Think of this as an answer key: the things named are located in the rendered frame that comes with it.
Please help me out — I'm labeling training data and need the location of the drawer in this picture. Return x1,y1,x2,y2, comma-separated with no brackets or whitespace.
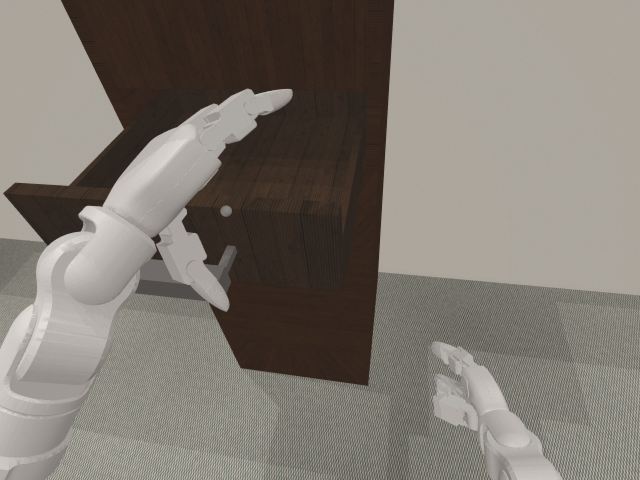
3,89,367,292

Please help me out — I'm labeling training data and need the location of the right robot hand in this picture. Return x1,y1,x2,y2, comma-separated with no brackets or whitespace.
431,341,509,438

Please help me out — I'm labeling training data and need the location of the robot left forearm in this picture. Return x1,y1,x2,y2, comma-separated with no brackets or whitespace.
0,206,157,480

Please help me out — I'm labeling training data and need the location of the left robot hand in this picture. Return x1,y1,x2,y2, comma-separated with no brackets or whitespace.
103,89,293,312

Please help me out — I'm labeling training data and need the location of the cabinet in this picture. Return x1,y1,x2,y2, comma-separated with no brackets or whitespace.
61,0,394,386

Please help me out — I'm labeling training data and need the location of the handle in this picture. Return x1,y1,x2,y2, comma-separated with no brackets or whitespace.
135,245,237,301

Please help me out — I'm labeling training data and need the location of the robot right forearm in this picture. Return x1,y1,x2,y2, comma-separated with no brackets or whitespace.
478,410,563,480

